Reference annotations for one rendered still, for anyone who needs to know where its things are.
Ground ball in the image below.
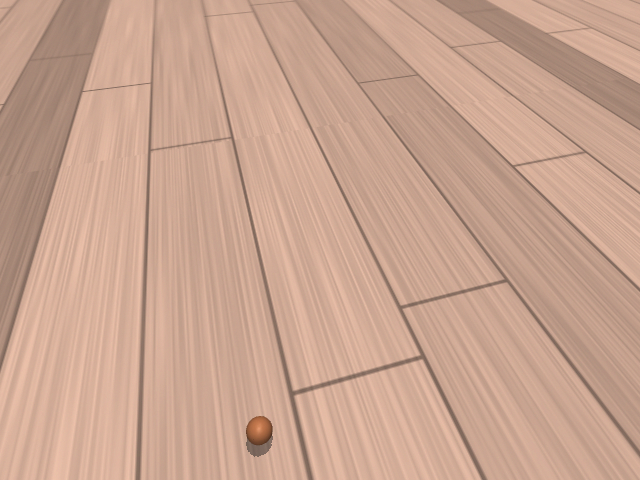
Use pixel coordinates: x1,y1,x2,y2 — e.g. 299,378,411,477
246,416,273,445

